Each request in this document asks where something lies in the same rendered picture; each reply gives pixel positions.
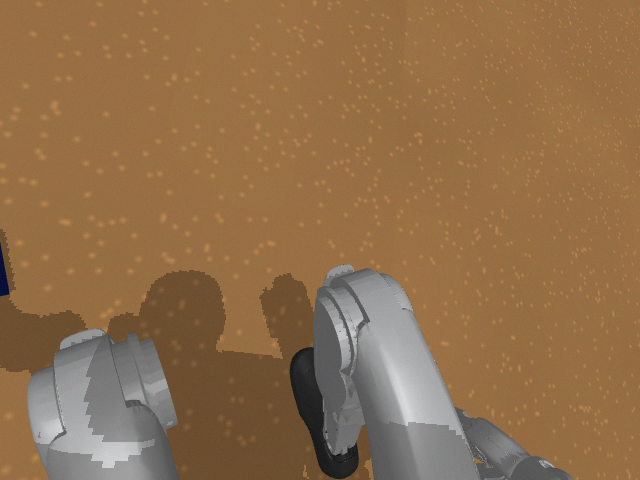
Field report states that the right robot arm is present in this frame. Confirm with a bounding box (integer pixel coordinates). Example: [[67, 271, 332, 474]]
[[510, 456, 574, 480]]

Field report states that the right robot hand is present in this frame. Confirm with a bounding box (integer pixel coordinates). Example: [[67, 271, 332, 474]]
[[455, 407, 531, 480]]

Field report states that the small box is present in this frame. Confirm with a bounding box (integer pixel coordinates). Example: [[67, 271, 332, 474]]
[[0, 244, 10, 296]]

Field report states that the right robot foot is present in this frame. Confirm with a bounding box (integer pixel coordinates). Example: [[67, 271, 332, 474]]
[[290, 347, 359, 479]]

